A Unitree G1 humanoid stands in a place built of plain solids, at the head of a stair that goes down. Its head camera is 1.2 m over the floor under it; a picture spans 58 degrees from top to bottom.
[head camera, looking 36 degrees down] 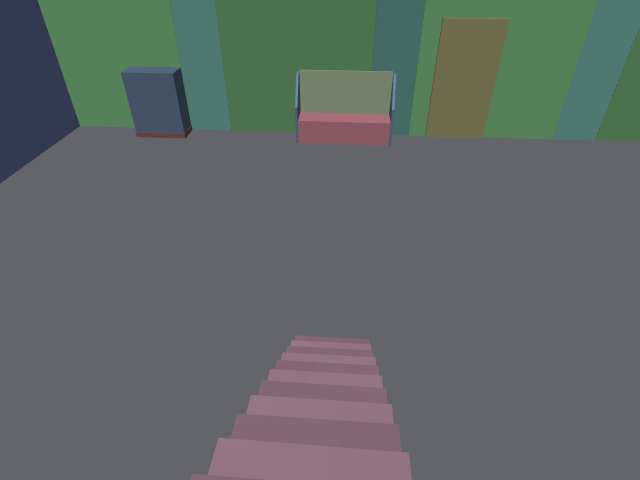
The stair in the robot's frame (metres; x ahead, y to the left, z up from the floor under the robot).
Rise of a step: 0.18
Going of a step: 0.22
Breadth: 0.71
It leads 4 degrees to the right of straight ahead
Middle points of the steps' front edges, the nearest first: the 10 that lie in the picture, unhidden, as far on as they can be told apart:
0.85 0.03 -0.36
1.07 0.01 -0.54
1.28 0.00 -0.72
1.50 -0.02 -0.90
1.72 -0.04 -1.08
1.93 -0.05 -1.26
2.15 -0.07 -1.44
2.36 -0.08 -1.62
2.58 -0.10 -1.80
2.80 -0.11 -1.98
